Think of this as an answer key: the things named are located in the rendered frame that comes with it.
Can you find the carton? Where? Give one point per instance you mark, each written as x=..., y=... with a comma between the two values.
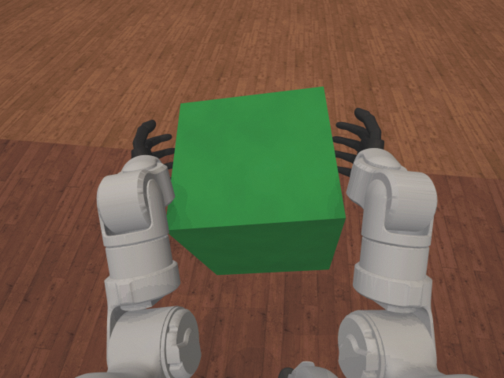
x=256, y=183

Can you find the robot right forearm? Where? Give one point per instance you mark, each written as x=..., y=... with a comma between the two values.
x=399, y=208

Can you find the right robot shin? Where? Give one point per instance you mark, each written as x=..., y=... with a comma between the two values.
x=304, y=363

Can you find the robot left forearm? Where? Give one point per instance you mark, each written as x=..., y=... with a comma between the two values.
x=131, y=209

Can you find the right robot hand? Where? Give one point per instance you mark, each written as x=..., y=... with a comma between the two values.
x=370, y=137

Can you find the left robot hand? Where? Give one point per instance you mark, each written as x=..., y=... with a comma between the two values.
x=142, y=146

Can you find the left robot upper arm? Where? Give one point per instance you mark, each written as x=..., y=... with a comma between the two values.
x=153, y=343

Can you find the right robot upper arm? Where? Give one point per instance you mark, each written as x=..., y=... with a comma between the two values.
x=385, y=344

